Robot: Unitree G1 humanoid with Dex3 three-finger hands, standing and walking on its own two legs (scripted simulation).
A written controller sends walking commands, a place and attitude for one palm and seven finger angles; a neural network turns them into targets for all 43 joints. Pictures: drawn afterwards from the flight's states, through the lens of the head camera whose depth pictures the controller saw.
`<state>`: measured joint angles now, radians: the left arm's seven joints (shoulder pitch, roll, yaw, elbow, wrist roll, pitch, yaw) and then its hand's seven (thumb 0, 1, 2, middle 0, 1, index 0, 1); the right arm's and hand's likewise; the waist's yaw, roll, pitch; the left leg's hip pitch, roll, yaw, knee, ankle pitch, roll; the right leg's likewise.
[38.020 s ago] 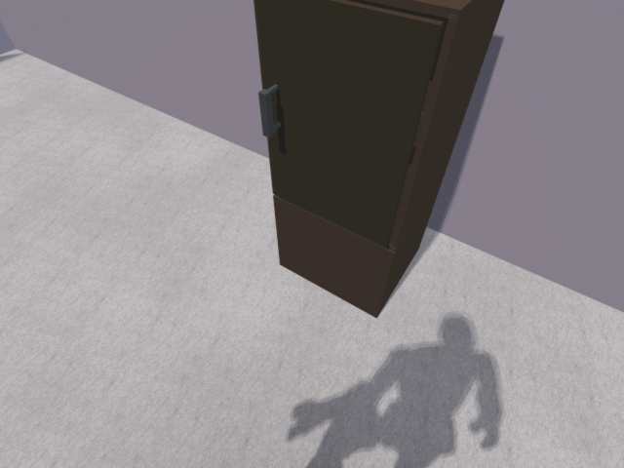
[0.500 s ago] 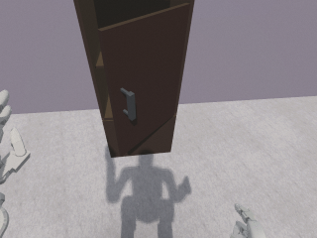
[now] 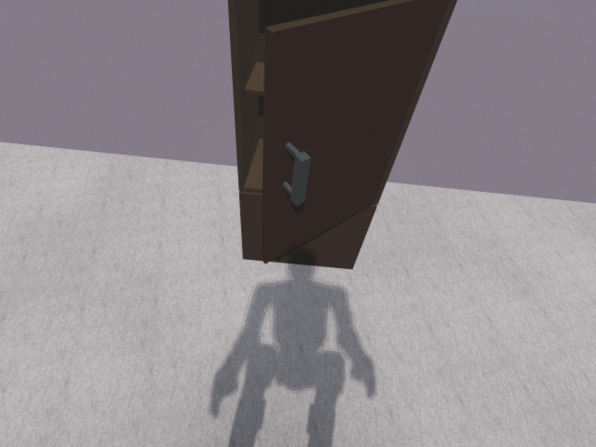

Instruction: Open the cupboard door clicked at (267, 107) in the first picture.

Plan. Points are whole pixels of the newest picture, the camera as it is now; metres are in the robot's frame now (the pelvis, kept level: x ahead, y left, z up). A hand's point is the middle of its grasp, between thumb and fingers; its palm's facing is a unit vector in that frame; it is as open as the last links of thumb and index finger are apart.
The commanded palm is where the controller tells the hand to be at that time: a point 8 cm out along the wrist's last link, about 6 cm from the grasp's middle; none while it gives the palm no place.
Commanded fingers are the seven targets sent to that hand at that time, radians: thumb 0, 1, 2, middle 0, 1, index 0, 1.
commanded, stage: let the arm hang, fingers relaxed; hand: left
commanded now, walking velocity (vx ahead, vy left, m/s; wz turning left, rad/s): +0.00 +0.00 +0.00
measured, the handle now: (294, 174) +0.59 +0.06 -0.02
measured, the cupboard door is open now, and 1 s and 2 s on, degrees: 40 40 40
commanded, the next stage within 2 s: look to check the result in 0.66 s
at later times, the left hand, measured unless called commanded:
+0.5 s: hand out of the picture -0.02 +0.21 -0.17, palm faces -0.01 -0.98 -0.18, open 7.4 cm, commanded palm none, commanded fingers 0.00 0.90 0.90 -0.20 -0.30 -0.20 -0.30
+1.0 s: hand out of the picture -0.04 +0.20 -0.17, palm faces +0.00 -0.99 -0.15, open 7.4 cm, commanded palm none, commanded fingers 0.00 0.90 0.90 -0.20 -0.30 -0.20 -0.30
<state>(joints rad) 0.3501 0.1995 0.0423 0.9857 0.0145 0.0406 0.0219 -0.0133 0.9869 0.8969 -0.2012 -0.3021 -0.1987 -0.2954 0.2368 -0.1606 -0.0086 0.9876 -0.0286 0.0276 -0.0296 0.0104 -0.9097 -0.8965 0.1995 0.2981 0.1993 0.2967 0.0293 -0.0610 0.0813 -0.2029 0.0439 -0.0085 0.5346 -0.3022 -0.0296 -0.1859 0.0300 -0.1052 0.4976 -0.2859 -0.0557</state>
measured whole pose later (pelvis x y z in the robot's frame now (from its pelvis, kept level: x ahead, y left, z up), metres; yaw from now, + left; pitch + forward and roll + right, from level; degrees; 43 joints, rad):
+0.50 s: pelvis -0.03 +0.05 +0.01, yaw -2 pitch -3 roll +0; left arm 0.25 0.15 0.01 1.14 0.01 0.01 0.02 0.01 0.91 0.90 -0.20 -0.30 -0.19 -0.30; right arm 0.33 -0.13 0.01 1.15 -0.03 0.01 -0.03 0.01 -0.91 -0.90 0.20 0.30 0.20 0.30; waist -0.02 0.00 0.04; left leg -0.17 -0.03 0.05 0.41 -0.20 0.04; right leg -0.19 -0.04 -0.05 0.42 -0.19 0.01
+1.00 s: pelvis -0.02 +0.05 +0.01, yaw -2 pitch -2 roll +0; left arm 0.30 0.11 0.01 1.17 0.01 0.00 0.03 0.01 0.91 0.90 -0.20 -0.30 -0.19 -0.30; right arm 0.30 -0.11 0.01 1.14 -0.02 -0.01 -0.03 0.00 -0.91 -0.90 0.20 0.30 0.20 0.30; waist -0.01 0.00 0.05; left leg -0.17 -0.03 0.06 0.42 -0.22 0.04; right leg -0.19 -0.04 -0.04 0.43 -0.21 0.02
